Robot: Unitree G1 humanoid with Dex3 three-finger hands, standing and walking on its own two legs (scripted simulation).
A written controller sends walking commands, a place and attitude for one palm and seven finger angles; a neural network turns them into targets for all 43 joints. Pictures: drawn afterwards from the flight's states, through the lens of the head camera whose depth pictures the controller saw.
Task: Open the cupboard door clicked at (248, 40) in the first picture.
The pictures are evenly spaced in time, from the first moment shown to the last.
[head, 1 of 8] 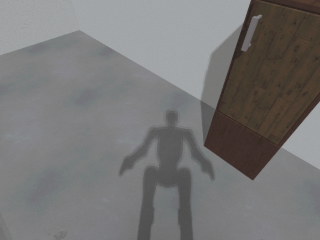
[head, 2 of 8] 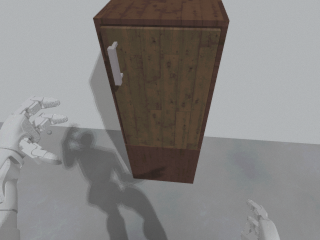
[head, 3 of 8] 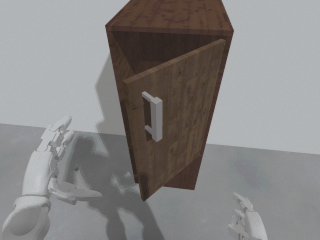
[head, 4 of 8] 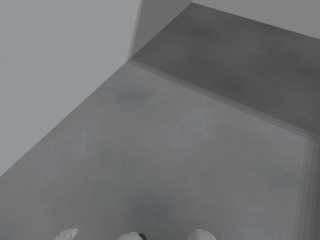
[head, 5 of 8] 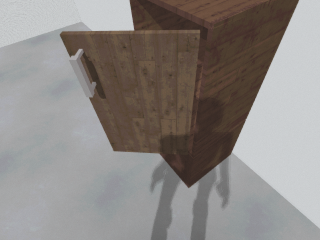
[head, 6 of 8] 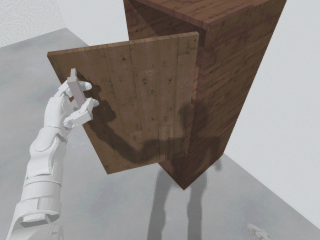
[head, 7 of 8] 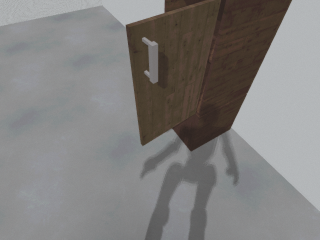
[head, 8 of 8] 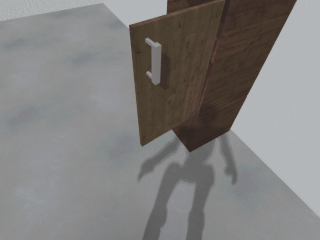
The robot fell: no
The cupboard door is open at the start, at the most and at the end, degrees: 0 98 96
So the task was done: yes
